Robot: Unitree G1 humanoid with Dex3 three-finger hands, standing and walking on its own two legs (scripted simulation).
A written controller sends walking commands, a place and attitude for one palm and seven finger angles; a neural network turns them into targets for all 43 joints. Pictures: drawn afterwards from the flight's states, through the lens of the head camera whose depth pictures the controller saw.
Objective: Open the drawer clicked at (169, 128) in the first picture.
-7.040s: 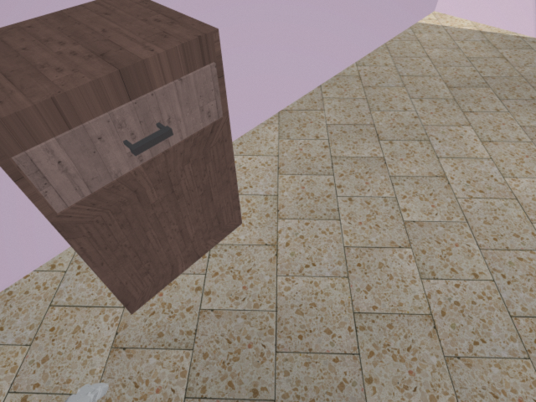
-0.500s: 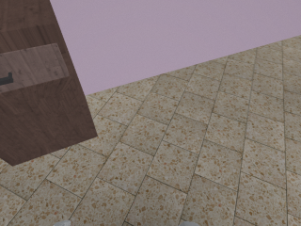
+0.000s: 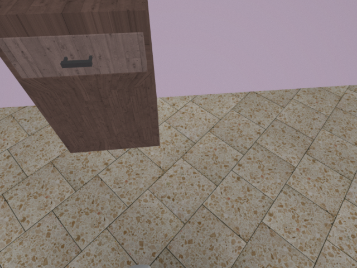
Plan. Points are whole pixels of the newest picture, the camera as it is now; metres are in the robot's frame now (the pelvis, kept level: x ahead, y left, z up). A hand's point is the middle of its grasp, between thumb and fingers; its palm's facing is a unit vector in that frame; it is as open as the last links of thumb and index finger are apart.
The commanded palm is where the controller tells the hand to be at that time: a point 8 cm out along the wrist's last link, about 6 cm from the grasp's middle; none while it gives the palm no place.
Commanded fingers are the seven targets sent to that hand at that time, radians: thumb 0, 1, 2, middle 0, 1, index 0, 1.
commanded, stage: turn to face it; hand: left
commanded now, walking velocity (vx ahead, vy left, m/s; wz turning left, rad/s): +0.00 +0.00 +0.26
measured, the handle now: (77, 61) +0.83 +0.47 -0.06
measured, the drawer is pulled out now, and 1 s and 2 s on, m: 0.00 0.00 0.00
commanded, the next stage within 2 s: take the last steps up to it in 0.14 s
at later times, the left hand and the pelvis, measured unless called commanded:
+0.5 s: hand out of the picture +0.06 +0.21 -0.15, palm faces +0.17 -0.96 -0.24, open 7.4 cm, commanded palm none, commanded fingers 0.00 0.90 0.90 -0.20 -0.30 -0.20 -0.30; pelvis +0.02 +0.01 +0.00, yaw +8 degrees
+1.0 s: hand out of the picture +0.01 +0.26 -0.18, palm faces +0.30 -0.94 -0.17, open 7.4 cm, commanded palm none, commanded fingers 0.00 0.90 0.90 -0.20 -0.30 -0.20 -0.30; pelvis +0.14 +0.12 -0.01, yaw +11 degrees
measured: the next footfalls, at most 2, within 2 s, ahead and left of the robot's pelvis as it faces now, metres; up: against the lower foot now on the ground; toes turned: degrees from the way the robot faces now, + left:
left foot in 0.04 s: +0.03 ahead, +0.12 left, +0.00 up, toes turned +5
right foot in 0.46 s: +0.06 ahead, -0.10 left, +0.00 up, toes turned +0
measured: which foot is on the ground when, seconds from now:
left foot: up 0.00-0.02, down 0.04-0.46, up 0.48-0.88, down 0.90-1.00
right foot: down 0.00-0.04, up 0.06-0.44, down 0.46-0.90, up 0.92-1.00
